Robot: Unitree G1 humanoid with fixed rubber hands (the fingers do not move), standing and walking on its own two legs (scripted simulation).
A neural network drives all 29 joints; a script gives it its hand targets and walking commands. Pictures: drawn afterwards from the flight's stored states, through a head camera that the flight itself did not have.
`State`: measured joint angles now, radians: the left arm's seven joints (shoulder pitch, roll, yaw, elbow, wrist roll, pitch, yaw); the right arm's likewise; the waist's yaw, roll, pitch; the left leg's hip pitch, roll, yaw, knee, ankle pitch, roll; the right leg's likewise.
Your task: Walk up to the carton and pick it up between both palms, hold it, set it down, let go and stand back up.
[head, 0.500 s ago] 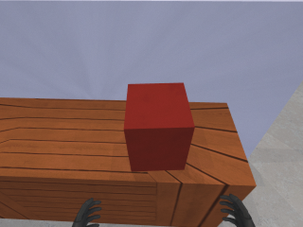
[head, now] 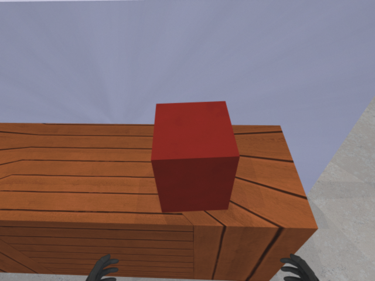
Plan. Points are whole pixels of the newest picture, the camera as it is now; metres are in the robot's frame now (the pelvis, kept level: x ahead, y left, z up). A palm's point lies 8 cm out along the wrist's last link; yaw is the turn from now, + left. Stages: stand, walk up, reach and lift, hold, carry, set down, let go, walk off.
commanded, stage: stand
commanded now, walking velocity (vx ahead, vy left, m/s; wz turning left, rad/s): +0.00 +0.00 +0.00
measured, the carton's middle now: (192, 158) +0.48 +0.01 -0.05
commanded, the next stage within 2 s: none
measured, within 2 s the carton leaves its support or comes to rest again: neither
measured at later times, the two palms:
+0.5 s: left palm out of the picture +0.01 +0.28 -0.11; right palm out of the picture +0.02 -0.28 -0.11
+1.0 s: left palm out of the picture -0.07 +0.29 -0.12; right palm out of the picture -0.06 -0.29 -0.12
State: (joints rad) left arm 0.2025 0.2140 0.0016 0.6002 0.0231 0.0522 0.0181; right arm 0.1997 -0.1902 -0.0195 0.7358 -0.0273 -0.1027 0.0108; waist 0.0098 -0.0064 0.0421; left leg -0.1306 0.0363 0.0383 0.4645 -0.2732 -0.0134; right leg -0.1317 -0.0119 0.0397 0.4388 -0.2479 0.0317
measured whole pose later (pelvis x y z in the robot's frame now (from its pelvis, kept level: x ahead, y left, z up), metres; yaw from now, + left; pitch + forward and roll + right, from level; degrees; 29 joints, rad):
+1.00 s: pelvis -0.10 +0.00 +0.00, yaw +1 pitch -5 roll +0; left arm 0.31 0.32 0.04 0.94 0.02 0.00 -0.01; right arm 0.30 -0.32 -0.05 0.95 -0.02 0.01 0.02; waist 0.00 0.00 0.05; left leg -0.27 0.01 0.00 0.48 -0.21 0.00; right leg -0.27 -0.02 0.05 0.47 -0.23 0.02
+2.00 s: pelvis -0.16 +0.01 +0.00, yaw +1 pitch -4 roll +0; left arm 0.13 0.31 0.02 0.94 -0.01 -0.01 0.00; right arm 0.23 -0.30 0.00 0.97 0.00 -0.02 -0.01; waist -0.02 -0.01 0.07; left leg -0.10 0.00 0.03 0.40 -0.23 0.01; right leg -0.14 0.01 0.03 0.38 -0.17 0.00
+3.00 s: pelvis -0.11 +0.03 +0.01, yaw +2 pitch -2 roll +0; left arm 0.13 0.29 0.01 1.10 0.00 -0.01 0.04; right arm 0.19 -0.27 -0.03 1.09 0.00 -0.02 -0.03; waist -0.01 -0.01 0.06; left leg -0.01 -0.03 0.02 0.31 -0.26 0.04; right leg -0.07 -0.03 0.01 0.34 -0.23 0.03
